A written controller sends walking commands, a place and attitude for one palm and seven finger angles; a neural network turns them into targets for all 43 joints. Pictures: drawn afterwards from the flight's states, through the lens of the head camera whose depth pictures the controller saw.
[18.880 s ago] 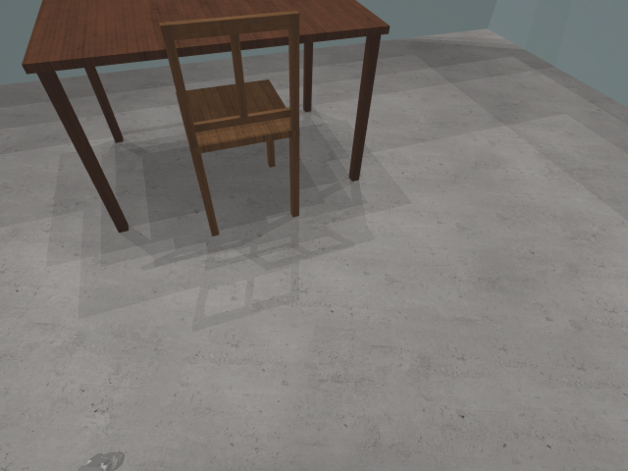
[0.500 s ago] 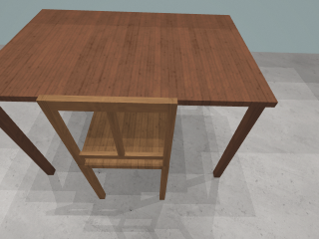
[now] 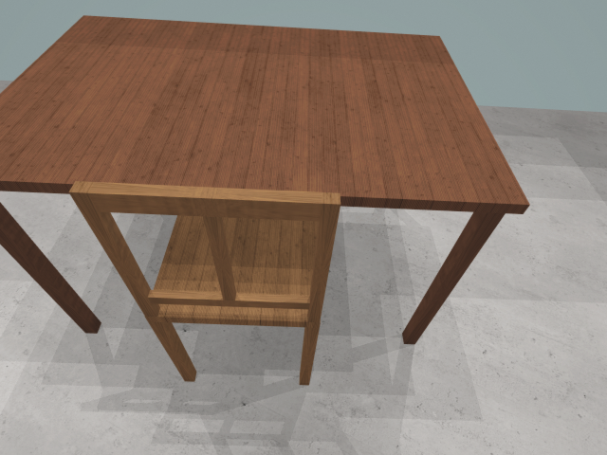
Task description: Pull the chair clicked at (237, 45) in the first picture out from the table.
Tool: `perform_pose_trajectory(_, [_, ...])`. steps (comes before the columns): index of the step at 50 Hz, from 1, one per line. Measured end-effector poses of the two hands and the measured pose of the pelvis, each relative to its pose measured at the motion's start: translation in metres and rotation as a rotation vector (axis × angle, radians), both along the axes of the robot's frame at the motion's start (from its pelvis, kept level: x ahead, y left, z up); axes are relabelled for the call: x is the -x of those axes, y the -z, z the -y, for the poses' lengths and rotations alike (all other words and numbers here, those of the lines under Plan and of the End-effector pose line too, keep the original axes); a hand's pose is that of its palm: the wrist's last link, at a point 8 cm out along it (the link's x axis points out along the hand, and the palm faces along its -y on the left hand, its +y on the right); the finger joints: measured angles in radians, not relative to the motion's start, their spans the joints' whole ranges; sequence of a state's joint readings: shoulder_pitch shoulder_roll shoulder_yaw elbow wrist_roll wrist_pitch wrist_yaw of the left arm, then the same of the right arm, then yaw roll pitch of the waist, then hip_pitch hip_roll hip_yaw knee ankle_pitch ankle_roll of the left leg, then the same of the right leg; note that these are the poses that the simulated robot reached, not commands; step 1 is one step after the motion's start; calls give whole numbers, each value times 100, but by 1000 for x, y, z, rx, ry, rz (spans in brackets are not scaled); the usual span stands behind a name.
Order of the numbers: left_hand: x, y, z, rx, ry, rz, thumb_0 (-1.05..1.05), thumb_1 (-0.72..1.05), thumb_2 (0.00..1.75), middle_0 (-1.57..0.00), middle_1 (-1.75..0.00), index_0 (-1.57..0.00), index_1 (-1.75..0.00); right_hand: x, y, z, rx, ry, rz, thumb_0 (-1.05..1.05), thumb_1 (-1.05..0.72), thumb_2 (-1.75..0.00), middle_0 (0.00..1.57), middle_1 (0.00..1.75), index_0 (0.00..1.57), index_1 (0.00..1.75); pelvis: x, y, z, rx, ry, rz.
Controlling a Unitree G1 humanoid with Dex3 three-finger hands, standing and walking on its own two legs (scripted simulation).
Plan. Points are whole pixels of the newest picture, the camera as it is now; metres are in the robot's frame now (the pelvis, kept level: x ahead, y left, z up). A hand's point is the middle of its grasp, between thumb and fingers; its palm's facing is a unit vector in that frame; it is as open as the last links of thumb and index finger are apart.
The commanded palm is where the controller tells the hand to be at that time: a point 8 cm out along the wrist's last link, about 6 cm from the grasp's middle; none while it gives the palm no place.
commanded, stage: look again from close up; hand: left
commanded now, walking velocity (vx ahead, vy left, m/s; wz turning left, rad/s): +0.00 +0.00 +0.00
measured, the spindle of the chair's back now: (222, 260) +0.45 +0.18 -0.10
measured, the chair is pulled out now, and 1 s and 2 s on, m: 0.00 0.00 0.00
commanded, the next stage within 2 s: raise the hand toward the chair's back in 0.28 s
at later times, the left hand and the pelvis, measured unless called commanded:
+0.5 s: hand out of the picture +0.11 +0.19 -0.10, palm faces +0.22 -0.95 -0.21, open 7.4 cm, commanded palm +0.10 +0.23 -0.07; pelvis -0.01 +0.00 +0.00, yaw +1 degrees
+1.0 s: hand out of the picture +0.12 +0.16 -0.04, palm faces +0.11 -0.99 -0.08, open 11.0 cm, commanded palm +0.11 +0.22 -0.06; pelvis -0.08 -0.05 -0.11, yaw +3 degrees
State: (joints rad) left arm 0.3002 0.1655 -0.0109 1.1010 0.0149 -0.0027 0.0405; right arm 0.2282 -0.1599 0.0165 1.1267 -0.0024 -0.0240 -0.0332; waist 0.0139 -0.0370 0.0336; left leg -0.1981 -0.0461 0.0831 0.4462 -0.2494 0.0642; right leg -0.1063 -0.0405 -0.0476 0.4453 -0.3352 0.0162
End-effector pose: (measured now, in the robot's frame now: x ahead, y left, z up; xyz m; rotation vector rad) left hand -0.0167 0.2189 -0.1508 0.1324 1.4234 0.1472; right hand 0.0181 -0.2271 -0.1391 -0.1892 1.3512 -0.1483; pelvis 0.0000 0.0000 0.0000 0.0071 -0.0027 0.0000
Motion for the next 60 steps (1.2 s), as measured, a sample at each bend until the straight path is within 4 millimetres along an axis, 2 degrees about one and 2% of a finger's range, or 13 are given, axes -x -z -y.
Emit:
perform_pose_trajectory(20, [-1, -2, -2, -13, 8, 6, 0, 91, 90, -20, -30, -20, -30, 13, 1, -1, -11, 8, -35, 1, -92, -90, 20, 29, 20, 30, 1, -1, 1, 4, -6, -5])
perform_pose_trajectory(22, [-30, -20, -7, -27, -79, 174, 1, 91, 90, -20, -29, -20, -30, 6, -4, 2, 2, 9, 58, 1, -92, -90, 20, 29, 21, 30, 5, 0, 2, 1, -10, -9])
perform_pose_trajectory(28, [-163, -130, -14, -105, -36, 977, 1, 87, 87, -19, -29, -19, -29, -43, -15, 18, 15, -48, 434, 2, -91, -90, 20, 29, 21, 30, 21, 12, 7, -18, -46, -48])
perform_pose_trajectory(30, [-189, -154, -7, -69, 5, 1189, 1, 83, 86, -18, -28, -19, -28, -62, -18, 27, 25, -66, 526, 2, -91, -90, 20, 29, 21, 30, 29, 20, 11, -5, -42, -88])
perform_pose_trajectory(32, [-198, -161, 3, 1, 52, 1354, 0, 80, 85, -18, -27, -18, -28, -79, -21, 36, 37, -77, 605, 1, -91, -90, 20, 29, 21, 30, 37, 31, 17, -3, -26, -133])
perform_pose_trajectory(35, [-183, -142, 15, 109, 123, 1460, 0, 73, 82, -17, -27, -18, -27, -102, -28, 50, 59, -117, 702, 1, -91, -90, 20, 29, 21, 30, 49, 51, 29, -6, -13, -176])
perform_pose_trajectory(41, [-103, -51, 7, 106, -13, 1189, 0, 59, 76, -17, -25, -17, -25, -137, -27, 66, 114, -220, 805, 1, -91, -90, 20, 29, 20, 30, 66, 86, 45, 11, -36, -227])
perform_pose_trajectory(43, [-84, -47, -2, 26, -55, 1193, 1, 54, 74, -16, -24, -17, -24, -143, -20, 65, 127, -249, 815, 1, -91, -90, 20, 29, 20, 30, 69, 95, 50, 25, -44, -240])
perform_pose_trajectory(45, [-78, -62, -7, -50, -51, 1293, 1, 49, 73, -16, -23, -16, -24, -145, -10, 61, 127, -270, 812, 1, -91, -90, 20, 29, 20, 30, 71, 103, 53, 41, -53, -246])
perform_pose_trajectory(49, [-97, -107, 2, -52, 81, 1549, 1, 40, 69, -14, -22, -14, -22, -136, 18, 44, 74, -283, 780, 1, -91, -90, 20, 29, 20, 30, 74, 111, 55, 71, -66, -246])
perform_pose_trajectory(51, [-117, -115, 11, 11, 181, 1573, 1, 35, 67, -13, -21, -14, -21, -125, 30, 36, 38, -256, 750, 1, -91, -90, 20, 29, 20, 30, 76, 113, 55, 74, -66, -250])
perform_pose_trajectory(56, [-163, -86, 18, 183, 206, 1286, 0, 24, 62, -13, -19, -13, -20, -89, 46, 26, -18, -131, 640, 2, -90, -90, 20, 30, 21, 30, 73, 103, 50, 55, -48, -253])
perform_pose_trajectory(60, [-164, -85, 1, 116, 50, 1210, 0, 15, 58, -13, -18, -13, -18, -64, 42, 32, 0, -55, 566, 2, -90, -90, 21, 30, 21, 30, 63, 91, 43, 38, -24, -260])
